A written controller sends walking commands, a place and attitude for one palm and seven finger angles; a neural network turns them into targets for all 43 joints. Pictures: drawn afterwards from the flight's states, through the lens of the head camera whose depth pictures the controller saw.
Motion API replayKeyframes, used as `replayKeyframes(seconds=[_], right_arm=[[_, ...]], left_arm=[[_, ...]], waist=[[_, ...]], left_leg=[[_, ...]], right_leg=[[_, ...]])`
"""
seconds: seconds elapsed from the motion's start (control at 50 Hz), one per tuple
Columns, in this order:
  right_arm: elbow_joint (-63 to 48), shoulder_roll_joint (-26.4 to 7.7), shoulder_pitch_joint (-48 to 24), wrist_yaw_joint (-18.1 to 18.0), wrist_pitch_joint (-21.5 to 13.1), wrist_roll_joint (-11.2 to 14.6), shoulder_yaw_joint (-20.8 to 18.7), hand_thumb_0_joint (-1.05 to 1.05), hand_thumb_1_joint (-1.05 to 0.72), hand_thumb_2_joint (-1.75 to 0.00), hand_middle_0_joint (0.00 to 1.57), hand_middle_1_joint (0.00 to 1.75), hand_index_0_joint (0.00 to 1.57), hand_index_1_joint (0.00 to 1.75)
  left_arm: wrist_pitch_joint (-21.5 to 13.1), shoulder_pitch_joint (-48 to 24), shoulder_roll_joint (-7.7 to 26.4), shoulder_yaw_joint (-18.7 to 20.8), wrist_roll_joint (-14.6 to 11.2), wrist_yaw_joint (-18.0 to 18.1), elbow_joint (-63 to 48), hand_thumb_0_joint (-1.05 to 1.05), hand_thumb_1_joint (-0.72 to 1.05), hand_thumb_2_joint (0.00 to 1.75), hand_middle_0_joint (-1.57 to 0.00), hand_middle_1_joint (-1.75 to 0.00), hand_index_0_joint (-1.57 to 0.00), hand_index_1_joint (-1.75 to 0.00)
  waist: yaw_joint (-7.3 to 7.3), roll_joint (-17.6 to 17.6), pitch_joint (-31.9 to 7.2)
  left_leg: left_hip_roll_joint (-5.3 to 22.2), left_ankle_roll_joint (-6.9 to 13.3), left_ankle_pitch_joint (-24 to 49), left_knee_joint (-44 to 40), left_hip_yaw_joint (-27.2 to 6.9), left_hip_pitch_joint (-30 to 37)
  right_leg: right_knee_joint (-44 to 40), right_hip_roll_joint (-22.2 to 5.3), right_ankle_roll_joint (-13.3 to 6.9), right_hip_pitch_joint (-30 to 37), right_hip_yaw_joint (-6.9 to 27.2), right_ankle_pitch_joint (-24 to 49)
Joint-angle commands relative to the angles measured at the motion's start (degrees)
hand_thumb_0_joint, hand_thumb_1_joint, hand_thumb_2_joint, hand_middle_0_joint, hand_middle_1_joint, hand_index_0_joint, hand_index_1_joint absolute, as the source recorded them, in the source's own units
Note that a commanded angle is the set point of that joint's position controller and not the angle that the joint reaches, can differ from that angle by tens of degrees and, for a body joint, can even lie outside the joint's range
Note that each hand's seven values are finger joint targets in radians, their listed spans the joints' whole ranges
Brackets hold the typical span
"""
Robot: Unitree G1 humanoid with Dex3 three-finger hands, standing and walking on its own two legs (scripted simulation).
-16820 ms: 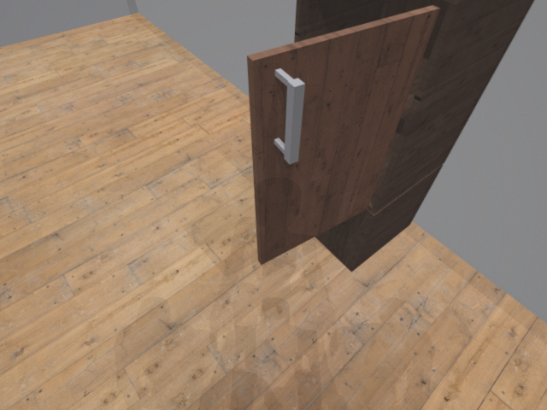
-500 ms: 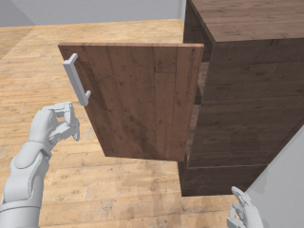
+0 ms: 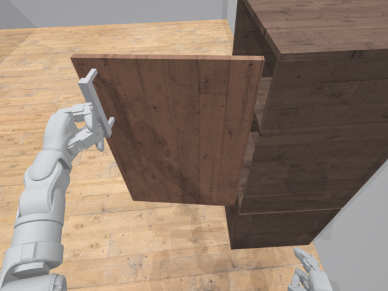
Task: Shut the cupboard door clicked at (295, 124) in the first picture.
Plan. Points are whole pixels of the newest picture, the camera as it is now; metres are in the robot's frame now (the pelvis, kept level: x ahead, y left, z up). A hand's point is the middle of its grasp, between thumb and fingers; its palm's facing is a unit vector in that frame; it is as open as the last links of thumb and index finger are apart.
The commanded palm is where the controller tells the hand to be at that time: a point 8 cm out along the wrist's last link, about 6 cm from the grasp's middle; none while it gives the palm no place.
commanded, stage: bring the fist close to the handle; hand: left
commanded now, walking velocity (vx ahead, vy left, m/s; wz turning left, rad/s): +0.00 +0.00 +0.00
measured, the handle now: (100, 104) +0.46 +0.25 +0.15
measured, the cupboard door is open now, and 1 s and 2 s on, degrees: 83 80 68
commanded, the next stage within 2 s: push the door shut along its arc in 0.44 s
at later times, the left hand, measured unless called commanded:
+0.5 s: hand (96, 132) +0.36 +0.22 +0.16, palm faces +0.06 -1.00 -0.04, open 3.1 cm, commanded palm +0.34 +0.26 +0.16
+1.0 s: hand (107, 115) +0.41 +0.21 +0.16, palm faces -0.06 -1.00 -0.03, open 3.1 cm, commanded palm +0.40 +0.25 +0.16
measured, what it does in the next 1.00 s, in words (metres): stands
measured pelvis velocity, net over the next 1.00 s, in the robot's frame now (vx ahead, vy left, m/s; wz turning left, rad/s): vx -0.01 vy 0.00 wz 0.00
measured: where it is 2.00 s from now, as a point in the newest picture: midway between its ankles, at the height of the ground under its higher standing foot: outside the picture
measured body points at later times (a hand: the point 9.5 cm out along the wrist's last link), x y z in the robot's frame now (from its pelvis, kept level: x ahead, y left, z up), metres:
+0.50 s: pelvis +0.00 +0.01 +0.00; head +0.00 -0.01 +0.45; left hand +0.36 +0.27 +0.17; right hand +0.14 -0.23 -0.09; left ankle -0.05 +0.09 -0.74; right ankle +0.02 -0.09 -0.74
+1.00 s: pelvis -0.01 +0.00 +0.00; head +0.01 -0.01 +0.45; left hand +0.41 +0.26 +0.17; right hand +0.10 -0.26 -0.11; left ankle -0.05 +0.09 -0.74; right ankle +0.02 -0.09 -0.74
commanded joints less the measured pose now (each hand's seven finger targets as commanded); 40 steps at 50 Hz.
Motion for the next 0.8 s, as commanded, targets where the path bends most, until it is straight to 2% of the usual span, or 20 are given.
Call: replayKeyframes(seconds=[0.0,0.06,0.12,0.2,0.24,0.26,0.3,0.36,0.38,0.4,0.44,0.5,0.54,0.56,0.58,0.64,0.66,0.7,0.74,0.78], right_arm=[[-8.0,-7.7,-3.7,-1.0,-2.3,0.4,-2.8,0.0,-0.9,-0.9,0.2,0.3,0.2,0.3],[-8.5,-7.6,-3.6,-1.0,-2.3,0.1,-2.9,0.0,-0.9,-0.9,0.2,0.3,0.2,0.3],[-8.7,-7.1,-3.1,-0.6,-2.7,-0.1,-3.0,0.0,-0.9,-0.9,0.2,0.3,0.2,0.3],[-7.7,-7.6,-2.1,-0.1,-2.0,0.0,-3.4,0.0,-0.9,-0.9,0.2,0.3,0.2,0.3],[-7.8,-7.6,-2.6,0.0,-1.5,0.2,-3.2,0.0,-0.9,-0.9,0.2,0.3,0.2,0.3],[-7.9,-7.9,-2.8,-0.1,-1.2,0.1,-3.3,0.0,-0.9,-0.9,0.2,0.3,0.2,0.3],[-8.4,-7.7,-3.3,-0.1,-1.0,0.1,-3.2,0.0,-0.9,-0.9,0.2,0.3,0.2,0.3],[-9.2,-7.3,-3.9,-0.3,-0.9,-0.2,-3.1,0.0,-0.9,-0.9,0.2,0.3,0.2,0.3],[-9.1,-6.8,-4.1,-0.3,-1.2,-0.2,-3.0,0.0,-0.9,-0.9,0.2,0.3,0.2,0.3],[-8.8,-6.8,-3.6,-0.3,-1.4,-0.3,-3.0,0.0,-0.9,-0.9,0.2,0.3,0.2,0.3],[-8.3,-6.9,-3.2,-0.3,-1.6,-0.3,-3.0,0.0,-0.9,-0.9,0.2,0.3,0.2,0.3],[-7.4,-7.5,-2.9,-0.6,-1.3,0.1,-3.2,0.0,-0.9,-0.9,0.2,0.3,0.2,0.3],[-7.3,-7.8,-2.9,-0.5,-0.9,0.3,-3.0,0.0,-0.9,-0.9,0.2,0.3,0.2,0.3],[-7.0,-8.2,-2.9,-0.7,-0.6,0.4,-3.2,0.0,-0.9,-0.9,0.2,0.3,0.2,0.3],[-6.9,-8.0,-3.1,-0.7,-0.5,0.5,-2.9,0.0,-0.9,-0.9,0.2,0.3,0.2,0.3],[-6.9,-8.2,-2.6,-1.0,-0.5,0.2,-2.9,0.0,-0.9,-0.9,0.2,0.3,0.2,0.3],[-6.9,-8.6,-2.3,-1.2,-0.3,0.1,-3.0,0.0,-0.9,-0.9,0.2,0.3,0.2,0.3],[-7.2,-7.9,-2.5,-1.2,-0.8,-0.2,-2.7,0.0,-0.9,-0.9,0.2,0.3,0.2,0.3],[-6.8,-7.9,-1.5,-1.2,-1.3,-0.6,-2.7,0.0,-0.9,-0.9,0.2,0.3,0.2,0.3],[-5.8,-8.4,-0.2,-1.1,-0.9,-0.6,-2.7,0.0,-0.9,-0.9,0.2,0.3,0.2,0.3]], left_arm=[[-2.8,-23.2,13.2,3.1,-0.7,-0.7,-8.9,0.0,0.9,0.9,-1.3,-1.5,-1.3,-1.5],[-5.1,-25.6,13.5,3.2,-1.1,-0.8,-11.0,0.0,0.9,0.9,-1.3,-1.5,-1.3,-1.5],[-7.1,-24.6,11.1,1.5,-1.0,-0.7,-13.3,0.0,0.9,0.9,-1.3,-1.5,-1.3,-1.5],[-5.9,-19.4,12.1,3.4,-0.6,0.1,-8.9,0.0,0.9,0.9,-1.3,-1.5,-1.3,-1.5],[-4.6,-19.9,10.7,2.5,-0.6,0.6,-7.7,0.0,0.9,0.9,-1.3,-1.5,-1.3,-1.5],[-4.3,-19.3,12.5,3.8,-0.3,1.1,-7.5,0.0,0.9,0.9,-1.3,-1.5,-1.3,-1.5],[-4.2,-21.9,13.3,4.4,0.0,1.7,-9.0,0.0,0.9,0.9,-1.3,-1.5,-1.3,-1.5],[-6.1,-24.4,14.7,4.6,0.5,2.3,-14.3,0.0,0.9,0.9,-1.3,-1.5,-1.3,-1.5],[-6.9,-26.2,12.5,2.5,0.4,2.0,-15.6,0.0,0.9,0.9,-1.3,-1.5,-1.3,-1.5],[-7.4,-25.5,12.5,2.8,0.3,1.9,-14.9,0.0,0.9,0.9,-1.3,-1.5,-1.3,-1.5],[-7.7,-24.5,11.1,2.0,-0.2,1.3,-13.4,0.0,0.9,0.9,-1.3,-1.5,-1.3,-1.5],[-6.0,-21.8,10.5,2.0,-0.8,0.3,-7.3,0.0,0.9,0.9,-1.3,-1.5,-1.3,-1.5],[-4.5,-22.2,9.3,0.6,-0.6,-0.5,-4.9,0.0,0.9,0.9,-1.3,-1.5,-1.3,-1.5],[-4.0,-22.6,11.6,1.9,-0.2,-0.5,-3.2,0.0,0.9,0.9,-1.3,-1.5,-1.3,-1.5],[-3.8,-26.5,9.8,-0.7,0.0,-0.9,-3.1,0.0,0.9,0.9,-1.3,-1.5,-1.3,-1.5],[-5.3,-34.0,13.7,0.9,0.4,-1.3,-3.0,0.0,0.9,0.9,-1.3,-1.5,-1.3,-1.5],[-6.4,-35.4,17.0,2.9,0.6,-1.2,-3.1,0.0,0.9,0.9,-1.3,-1.5,-1.3,-1.5],[-9.1,-40.3,15.9,1.5,0.5,-2.0,-4.9,0.0,0.9,0.9,-1.3,-1.5,-1.3,-1.5],[-11.1,-40.4,15.5,1.5,0.0,-2.8,-3.6,0.0,0.9,0.9,-1.3,-1.5,-1.3,-1.5],[-11.2,-37.5,17.2,3.2,-0.2,-3.9,2.4,0.0,0.9,0.9,-1.3,-1.5,-1.3,-1.5]], waist=[[-1.05,-2.5,-13.6],[-0.75,-2.0,-16.6],[-0.28,2.4,-19.2],[0.25,-0.6,-15.1],[-0.09,-2.1,-12.5],[0.43,-3.4,-12.1],[0.19,-2.8,-12.4],[0.32,0.2,-16.5],[-0.33,1.9,-16.8],[-0.32,1.6,-17.2],[-0.47,2.3,-16.6],[-0.99,-2.7,-12.4],[-1.34,-2.6,-10.4],[-1.36,-2.8,-9.3],[-2.38,-1.5,-8.4],[-2.87,-1.2,-11.8],[-2.6,-2.5,-13.4],[-2.97,0.9,-17.1],[-2.74,1.4,-20.5],[-2.63,0.0,-19.0]], left_leg=[[2.7,-1.5,20.8,-3.6,-3.4,-1.4],[2.8,-1.5,22.5,-3.4,-3.5,0.1],[3.1,-2.7,29.0,-3.1,-4.1,3.4],[3.5,-3.3,29.3,-3.9,-4.1,1.3],[3.3,-3.0,25.3,-4.8,-3.8,-0.4],[3.4,-2.5,23.2,-5.2,-3.7,-1.3],[3.1,-2.2,21.2,-5.7,-3.6,-1.4],[3.2,-2.4,23.5,-5.5,-3.5,1.1],[3.2,-2.6,24.3,-5.3,-3.5,2.3],[3.3,-2.8,25.4,-5.1,-3.8,3.0],[3.4,-3.3,26.6,-4.9,-4.1,3.6],[3.3,-2.5,21.5,-5.5,-3.8,0.6],[3.0,-2.3,18.7,-6.0,-3.9,-0.7],[3.1,-2.1,17.1,-6.0,-3.8,-1.4],[2.9,-1.9,16.0,-6.0,-3.9,-1.3],[2.6,-1.6,15.1,-5.3,-4.2,-0.5],[2.8,-1.4,15.1,-5.1,-4.1,-0.6],[2.5,-1.5,18.2,-4.5,-4.1,1.7],[2.5,-1.9,22.3,-3.7,-4.4,3.3],[2.5,-1.8,22.7,-3.5,-4.0,1.3]], right_leg=[[-1.8,-2.4,0.8,10.8,3.7,16.7],[-1.6,-2.3,0.6,11.6,3.9,17.3],[-0.8,-2.2,0.4,11.3,3.5,19.5],[-1.5,-2.1,0.4,10.5,3.0,19.1],[-2.1,-2.1,0.4,9.8,2.9,17.3],[-2.5,-2.2,0.4,10.6,3.0,16.0],[-2.7,-2.2,0.3,11.0,3.4,15.2],[-2.4,-2.3,0.2,12.8,3.7,16.2],[-2.5,-2.1,0.2,12.1,3.8,16.7],[-2.4,-2.0,0.2,11.9,3.7,17.1],[-2.4,-1.8,0.2,11.0,3.5,17.1],[-3.3,-1.8,0.3,9.9,3.2,15.3],[-3.5,-1.9,0.2,8.7,3.1,13.5],[-3.8,-2.1,0.2,8.3,3.3,11.8],[-3.9,-2.1,0.2,6.9,3.4,11.1],[-3.6,-2.3,0.2,7.2,3.9,10.3],[-3.6,-2.4,0.3,8.6,4.3,10.0],[-2.7,-2.3,0.0,9.6,4.6,13.1],[-1.7,-2.2,-0.1,10.7,4.5,16.5],[-1.6,-2.1,-0.1,11.0,4.5,17.6]])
